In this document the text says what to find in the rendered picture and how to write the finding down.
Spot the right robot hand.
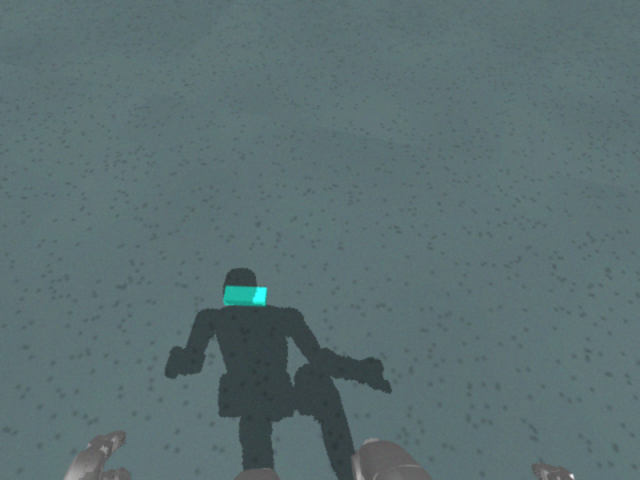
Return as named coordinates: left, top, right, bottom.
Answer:
left=532, top=463, right=575, bottom=480

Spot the small box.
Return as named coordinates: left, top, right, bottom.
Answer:
left=223, top=286, right=267, bottom=306

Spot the left robot hand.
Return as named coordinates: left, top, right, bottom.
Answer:
left=63, top=430, right=131, bottom=480

